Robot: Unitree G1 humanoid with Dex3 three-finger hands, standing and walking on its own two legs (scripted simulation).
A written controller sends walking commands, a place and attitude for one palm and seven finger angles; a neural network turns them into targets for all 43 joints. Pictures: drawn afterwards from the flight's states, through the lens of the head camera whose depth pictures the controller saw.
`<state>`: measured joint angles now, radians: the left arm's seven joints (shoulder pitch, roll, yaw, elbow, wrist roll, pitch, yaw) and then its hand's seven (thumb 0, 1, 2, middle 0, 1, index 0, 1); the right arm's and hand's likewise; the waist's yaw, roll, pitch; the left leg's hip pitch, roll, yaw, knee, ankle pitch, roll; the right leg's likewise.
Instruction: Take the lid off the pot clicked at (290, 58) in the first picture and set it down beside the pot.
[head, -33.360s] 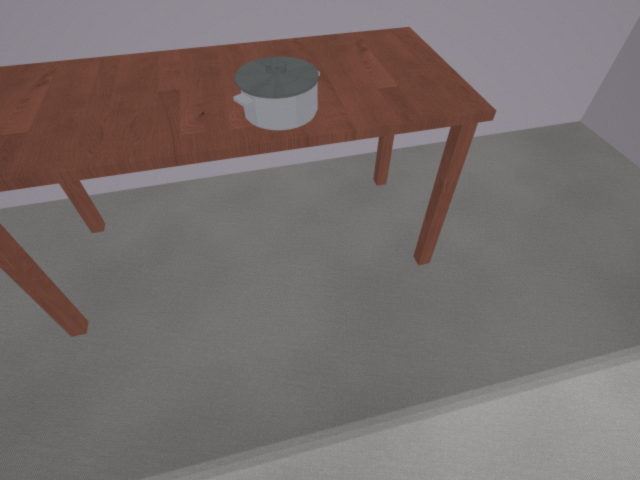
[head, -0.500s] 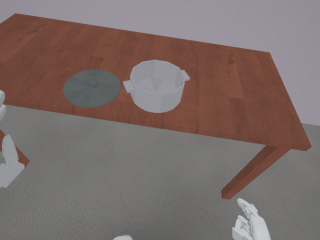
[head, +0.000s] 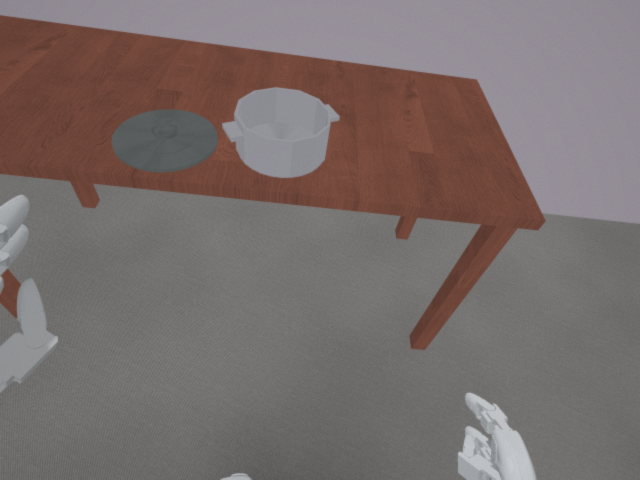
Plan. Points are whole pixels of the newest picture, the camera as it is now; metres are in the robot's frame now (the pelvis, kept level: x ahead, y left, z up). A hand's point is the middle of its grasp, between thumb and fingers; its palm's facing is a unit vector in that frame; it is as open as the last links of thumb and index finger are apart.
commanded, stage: stop stepping back and stand still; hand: left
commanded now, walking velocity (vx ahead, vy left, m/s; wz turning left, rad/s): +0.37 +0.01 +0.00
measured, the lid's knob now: (164, 128) +0.76 +0.33 -0.02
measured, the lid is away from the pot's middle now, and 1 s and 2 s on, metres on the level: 0.24 0.24 0.24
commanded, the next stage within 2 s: let the arm hang, fingers relaxed in 0.60 s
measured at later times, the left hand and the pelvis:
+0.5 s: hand out of the picture +0.09 +0.26 +0.18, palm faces +0.36 -0.83 -0.43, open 7.4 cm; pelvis -0.09 +0.02 +0.01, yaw +2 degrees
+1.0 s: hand out of the picture +0.01 +0.19 -0.17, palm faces +0.10 -0.99 -0.06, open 7.1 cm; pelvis -0.08 +0.04 +0.01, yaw +5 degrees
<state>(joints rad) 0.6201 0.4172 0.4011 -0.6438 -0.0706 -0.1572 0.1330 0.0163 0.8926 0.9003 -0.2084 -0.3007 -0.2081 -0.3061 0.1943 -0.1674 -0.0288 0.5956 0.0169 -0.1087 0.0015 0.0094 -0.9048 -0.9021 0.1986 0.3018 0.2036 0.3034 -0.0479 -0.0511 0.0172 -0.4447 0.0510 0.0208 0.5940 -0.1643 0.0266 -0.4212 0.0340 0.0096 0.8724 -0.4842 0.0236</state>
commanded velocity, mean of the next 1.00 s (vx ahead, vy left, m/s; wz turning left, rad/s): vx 0.12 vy -0.02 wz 0.00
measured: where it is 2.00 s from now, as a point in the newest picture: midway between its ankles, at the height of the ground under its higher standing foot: outside the picture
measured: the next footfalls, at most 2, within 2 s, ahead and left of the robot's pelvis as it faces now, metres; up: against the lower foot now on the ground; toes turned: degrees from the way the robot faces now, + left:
right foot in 0.06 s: +0.00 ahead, -0.14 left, +0.00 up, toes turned -3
left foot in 0.28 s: -0.01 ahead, +0.10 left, +0.00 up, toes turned +5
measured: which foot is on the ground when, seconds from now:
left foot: down 0.00-0.08, up 0.10-0.26, down 0.28-1.00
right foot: up 0.00-0.04, down 0.06-0.28, up 0.30-0.52, down 0.54-0.68, up 0.70-1.00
